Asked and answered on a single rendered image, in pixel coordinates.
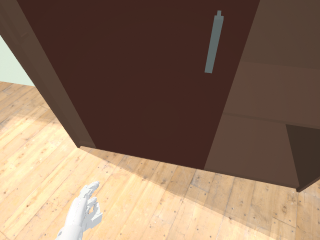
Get wardrobe door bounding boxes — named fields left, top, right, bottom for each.
left=17, top=0, right=260, bottom=170
left=0, top=0, right=94, bottom=143

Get handle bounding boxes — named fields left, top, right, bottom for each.
left=0, top=2, right=24, bottom=45
left=204, top=10, right=224, bottom=73

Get robot left forearm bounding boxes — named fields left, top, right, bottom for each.
left=55, top=224, right=83, bottom=240

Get robot left hand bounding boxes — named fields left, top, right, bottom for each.
left=64, top=181, right=103, bottom=232

